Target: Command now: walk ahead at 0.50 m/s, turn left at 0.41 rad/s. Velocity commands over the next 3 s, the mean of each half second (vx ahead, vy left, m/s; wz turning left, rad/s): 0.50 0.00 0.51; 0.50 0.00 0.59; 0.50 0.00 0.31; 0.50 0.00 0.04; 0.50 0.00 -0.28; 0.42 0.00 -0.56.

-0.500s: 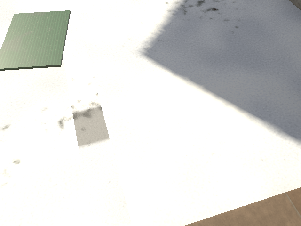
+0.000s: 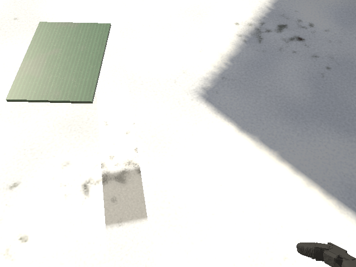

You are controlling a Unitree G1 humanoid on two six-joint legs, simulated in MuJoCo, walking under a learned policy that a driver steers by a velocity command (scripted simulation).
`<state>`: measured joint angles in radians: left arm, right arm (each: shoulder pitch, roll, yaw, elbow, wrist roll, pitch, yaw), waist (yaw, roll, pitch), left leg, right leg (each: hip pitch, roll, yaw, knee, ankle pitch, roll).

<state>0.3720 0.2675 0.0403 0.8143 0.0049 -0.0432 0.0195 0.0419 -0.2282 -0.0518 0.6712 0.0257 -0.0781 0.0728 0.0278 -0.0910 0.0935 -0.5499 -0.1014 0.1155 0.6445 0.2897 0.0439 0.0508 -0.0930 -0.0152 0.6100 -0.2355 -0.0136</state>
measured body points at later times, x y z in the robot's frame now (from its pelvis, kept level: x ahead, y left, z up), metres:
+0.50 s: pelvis +0.33 -0.02 -0.02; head +0.34 -0.01 +0.43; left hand +0.49 +0.26 -0.08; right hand +0.41 -0.28 -0.14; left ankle +0.18 +0.11 -0.65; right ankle +0.44 -0.11 -0.74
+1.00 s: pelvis +0.52 +0.14 -0.01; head +0.53 +0.18 +0.44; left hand +0.45 +0.44 -0.13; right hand +0.79 +0.00 -0.09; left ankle +0.51 +0.22 -0.74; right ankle +0.57 -0.03 -0.65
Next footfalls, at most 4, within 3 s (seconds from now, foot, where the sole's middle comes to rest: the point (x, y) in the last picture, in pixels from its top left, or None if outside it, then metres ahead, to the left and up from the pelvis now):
0.40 right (215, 249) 0.48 -0.10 -0.78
0.86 left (124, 229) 0.54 0.25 -0.78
1.36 right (125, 146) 0.92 0.29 -0.78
1.88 left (42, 136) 0.96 0.66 -0.78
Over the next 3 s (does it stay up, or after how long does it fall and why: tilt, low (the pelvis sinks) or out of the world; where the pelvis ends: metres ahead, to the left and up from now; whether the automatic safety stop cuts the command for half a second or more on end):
stays up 1.39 0.85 -0.01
